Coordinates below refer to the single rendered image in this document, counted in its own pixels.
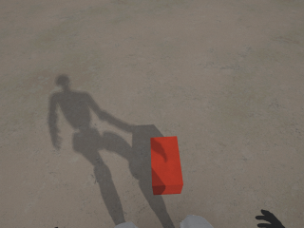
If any robot right hand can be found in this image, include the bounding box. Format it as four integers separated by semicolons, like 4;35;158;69
255;209;285;228

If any carton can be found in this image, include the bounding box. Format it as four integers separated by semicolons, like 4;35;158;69
150;136;183;195

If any right robot thigh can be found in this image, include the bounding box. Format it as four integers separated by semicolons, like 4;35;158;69
180;216;214;228

